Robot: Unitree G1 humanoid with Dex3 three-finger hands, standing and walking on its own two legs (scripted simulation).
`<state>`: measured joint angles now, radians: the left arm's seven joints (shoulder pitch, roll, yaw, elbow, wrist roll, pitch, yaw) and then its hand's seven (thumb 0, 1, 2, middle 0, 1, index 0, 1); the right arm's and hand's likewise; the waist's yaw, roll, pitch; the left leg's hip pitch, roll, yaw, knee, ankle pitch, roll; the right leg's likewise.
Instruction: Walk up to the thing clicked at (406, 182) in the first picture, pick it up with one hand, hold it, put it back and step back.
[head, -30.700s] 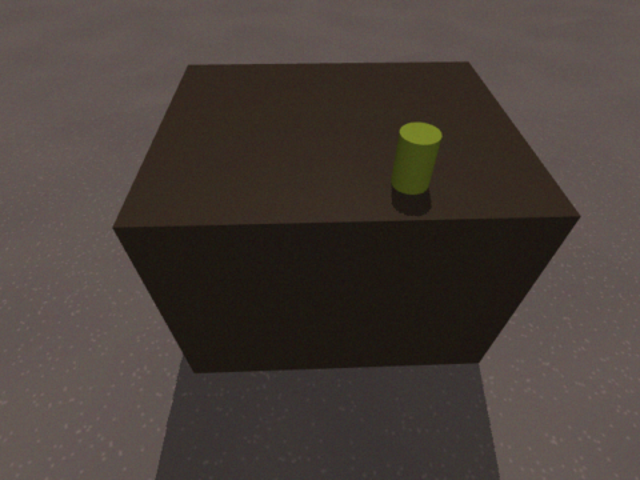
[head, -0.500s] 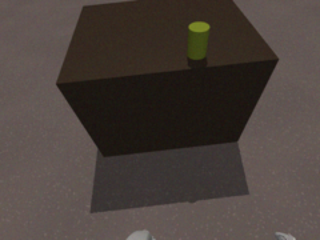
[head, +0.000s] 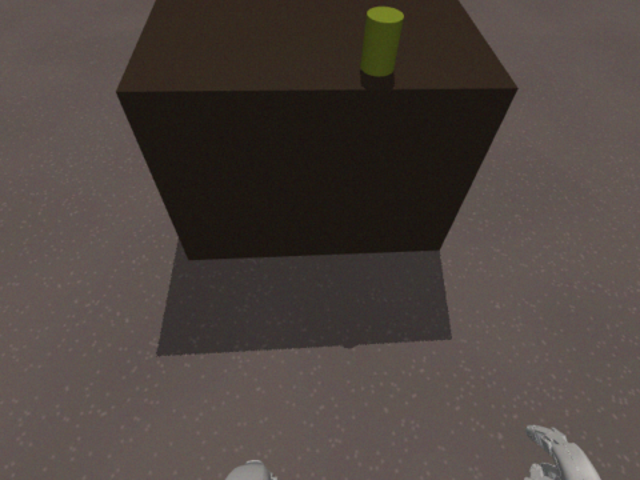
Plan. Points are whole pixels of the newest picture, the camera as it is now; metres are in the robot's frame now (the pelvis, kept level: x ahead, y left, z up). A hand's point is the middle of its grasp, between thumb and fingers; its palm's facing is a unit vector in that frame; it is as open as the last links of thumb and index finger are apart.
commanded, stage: step back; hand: right
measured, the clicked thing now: (380, 42) +1.07 -0.12 +0.01
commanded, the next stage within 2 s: stand in 1.18 s
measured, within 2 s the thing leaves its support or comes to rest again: neither
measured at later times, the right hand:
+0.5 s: hand out of the picture +0.00 -0.25 -0.14, palm faces -0.11 +0.93 -0.36, open 7.4 cm
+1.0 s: hand out of the picture +0.08 -0.24 -0.15, palm faces -0.13 +0.93 -0.36, open 7.4 cm
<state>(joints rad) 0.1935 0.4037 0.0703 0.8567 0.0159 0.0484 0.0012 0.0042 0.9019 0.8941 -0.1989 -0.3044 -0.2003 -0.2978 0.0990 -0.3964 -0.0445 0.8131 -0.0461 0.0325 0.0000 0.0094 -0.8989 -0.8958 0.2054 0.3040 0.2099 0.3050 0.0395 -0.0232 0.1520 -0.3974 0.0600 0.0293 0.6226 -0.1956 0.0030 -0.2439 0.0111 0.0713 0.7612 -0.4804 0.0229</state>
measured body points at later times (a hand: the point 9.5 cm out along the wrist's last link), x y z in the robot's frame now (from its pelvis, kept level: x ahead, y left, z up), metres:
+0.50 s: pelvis -0.06 +0.01 +0.01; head -0.06 +0.02 +0.46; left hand -0.04 +0.35 -0.11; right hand +0.00 -0.30 -0.11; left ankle -0.08 +0.13 -0.72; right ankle -0.06 -0.12 -0.68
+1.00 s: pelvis -0.01 +0.01 +0.00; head +0.02 +0.00 +0.45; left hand +0.07 +0.32 -0.11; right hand +0.09 -0.29 -0.13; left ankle -0.02 +0.14 -0.72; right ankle +0.02 -0.11 -0.72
